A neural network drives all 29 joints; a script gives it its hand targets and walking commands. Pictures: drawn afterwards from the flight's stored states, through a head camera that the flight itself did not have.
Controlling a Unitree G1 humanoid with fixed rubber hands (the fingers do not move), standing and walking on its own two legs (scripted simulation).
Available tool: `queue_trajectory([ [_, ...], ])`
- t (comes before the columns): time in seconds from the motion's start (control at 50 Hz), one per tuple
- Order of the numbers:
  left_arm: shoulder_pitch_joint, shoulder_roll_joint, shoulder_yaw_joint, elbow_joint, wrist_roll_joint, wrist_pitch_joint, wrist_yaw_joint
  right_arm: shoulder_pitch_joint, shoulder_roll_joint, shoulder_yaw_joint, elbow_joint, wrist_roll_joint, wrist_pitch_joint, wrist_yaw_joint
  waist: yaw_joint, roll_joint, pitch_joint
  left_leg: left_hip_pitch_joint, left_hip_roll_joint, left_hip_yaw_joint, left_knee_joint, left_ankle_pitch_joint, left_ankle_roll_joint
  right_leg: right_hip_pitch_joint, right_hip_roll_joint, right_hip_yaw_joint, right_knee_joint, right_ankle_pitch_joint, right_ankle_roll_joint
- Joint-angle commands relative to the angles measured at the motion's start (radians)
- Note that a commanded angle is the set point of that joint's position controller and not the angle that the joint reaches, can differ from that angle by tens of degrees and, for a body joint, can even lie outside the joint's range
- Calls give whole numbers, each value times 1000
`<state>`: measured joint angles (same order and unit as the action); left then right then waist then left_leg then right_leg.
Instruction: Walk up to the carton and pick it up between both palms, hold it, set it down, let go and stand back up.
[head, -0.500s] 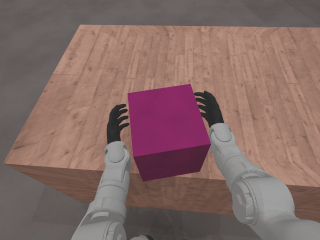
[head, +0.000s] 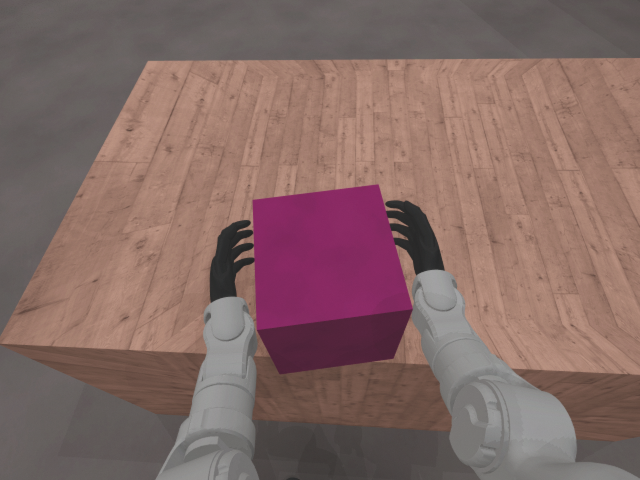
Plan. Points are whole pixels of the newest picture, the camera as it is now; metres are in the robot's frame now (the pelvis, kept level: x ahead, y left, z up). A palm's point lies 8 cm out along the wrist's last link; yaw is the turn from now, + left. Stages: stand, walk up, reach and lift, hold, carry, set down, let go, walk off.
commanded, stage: reach and lift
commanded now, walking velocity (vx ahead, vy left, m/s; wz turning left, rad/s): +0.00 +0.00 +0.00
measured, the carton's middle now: (326, 283) +0.37 +0.06 -0.03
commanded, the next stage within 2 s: none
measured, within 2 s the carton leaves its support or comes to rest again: leaves its support in 1.00 s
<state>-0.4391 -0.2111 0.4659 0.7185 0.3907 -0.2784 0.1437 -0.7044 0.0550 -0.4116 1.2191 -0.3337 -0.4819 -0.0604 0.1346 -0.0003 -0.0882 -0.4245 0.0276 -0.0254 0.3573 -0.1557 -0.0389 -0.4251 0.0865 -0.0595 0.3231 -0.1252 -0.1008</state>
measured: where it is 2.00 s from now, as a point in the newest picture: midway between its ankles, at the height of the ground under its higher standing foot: outside the picture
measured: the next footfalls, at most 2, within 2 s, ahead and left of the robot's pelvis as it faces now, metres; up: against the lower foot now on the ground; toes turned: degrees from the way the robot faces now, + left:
none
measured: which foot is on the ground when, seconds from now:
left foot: down 0.00-1.00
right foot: down 0.00-1.00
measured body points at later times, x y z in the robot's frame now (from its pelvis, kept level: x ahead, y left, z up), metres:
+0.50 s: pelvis +0.00 +0.00 +0.00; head +0.08 -0.01 +0.44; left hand +0.34 +0.19 +0.01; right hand +0.41 -0.07 +0.01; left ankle +0.00 +0.15 -0.74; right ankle +0.01 -0.05 -0.74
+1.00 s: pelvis +0.01 +0.01 +0.00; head +0.07 +0.01 +0.45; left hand +0.34 +0.19 +0.02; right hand +0.40 -0.08 +0.01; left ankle +0.00 +0.15 -0.74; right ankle +0.01 -0.05 -0.74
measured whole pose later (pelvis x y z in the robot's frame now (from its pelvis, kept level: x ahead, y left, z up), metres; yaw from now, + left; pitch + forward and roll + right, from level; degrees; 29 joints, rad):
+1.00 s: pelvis +0.01 +0.01 +0.00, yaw +1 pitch +11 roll +0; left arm -0.36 -0.18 0.33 0.67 0.27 -0.28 0.17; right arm -0.60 0.02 -0.12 1.15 -0.12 -0.52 -0.15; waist 0.10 -0.01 -0.07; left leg -0.38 0.03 -0.03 0.37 -0.18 -0.04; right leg -0.36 0.08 -0.07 0.32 -0.14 -0.09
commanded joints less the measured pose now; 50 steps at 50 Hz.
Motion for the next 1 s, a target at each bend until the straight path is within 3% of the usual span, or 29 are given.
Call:
queue_trajectory([
  [0.0, -322, -446, -260, -17, 38, -42, -87, -338, 428, 199, 19, -96, -50, 123, -4, -54, -435, 51, -21, 105, -5, 282, 22, 419, -99, 21, 14, 307, 101],
  [0.1, -305, -447, -245, 11, 48, -54, -99, -319, 456, 216, 34, -101, -70, 114, -3, -56, -415, 34, -24, 104, -24, 260, 22, 434, -110, 19, 22, 372, 123],
  [0.16, -304, -454, -253, 7, 54, -53, -99, -303, 457, 221, 46, -97, -76, 113, -3, -37, -403, 44, -23, 106, -25, 249, 18, 417, -109, 14, 14, 335, 120],
  [0.28, -300, -451, -233, 35, 58, -51, -110, -293, 473, 233, 50, -108, -76, 105, -4, -54, -370, 14, -25, 104, -37, 208, 21, 429, -125, 21, 14, 346, 137],
  [0.38, -308, -459, -247, 31, 55, -52, -111, -300, 487, 247, 31, -105, -81, 102, -4, -60, -390, 16, -23, 108, -37, 223, 22, 431, -122, 18, 18, 363, 134],
  [0.6, -322, -465, -251, 19, 62, -46, -98, -304, 480, 254, 32, -95, -64, 102, 3, -54, -389, 8, -19, 114, -32, 215, 25, 412, -112, 19, 5, 261, 113],
  [0.68, -332, -493, -312, 9, 41, -67, -91, -304, 490, 292, 26, -76, -86, 90, -11, -53, -460, 31, -21, 104, -15, 257, 16, 439, -105, 15, 21, 339, 112],
  [0.8, -403, -498, -406, -27, -12, -97, -94, -309, 520, 384, -9, -7, -112, 54, -31, -38, -498, 47, -26, 89, 7, 250, 7, 496, -103, 24, 47, 429, 129],
  [0.88, -424, -517, -482, -99, -51, -91, -91, -341, 522, 487, -120, 62, -117, 43, -37, -39, -525, 74, -26, 78, 16, 277, 3, 525, -99, 22, 58, 506, 137],
  [0.92, -420, -521, -508, -130, -56, -79, -86, -346, 521, 538, -157, 102, -107, 42, -22, -25, -516, 88, -26, 73, 13, 292, -1, 535, -94, 22, 62, 513, 136],
  [0.96, -438, -531, -564, -187, -78, -65, -86, -347, 527, 579, -222, 138, -91, 33, -42, -31, -510, 119, -29, 70, 18, 305, -2, 547, -91, 24, 54, 512, 134],
  [0.98, -433, -533, -574, -204, -75, -54, -81, -358, 520, 602, -235, 159, -79, 38, -21, -18, -508, 121, -26, 66, 13, 307, -4, 548, -87, 27, 52, 495, 129],
])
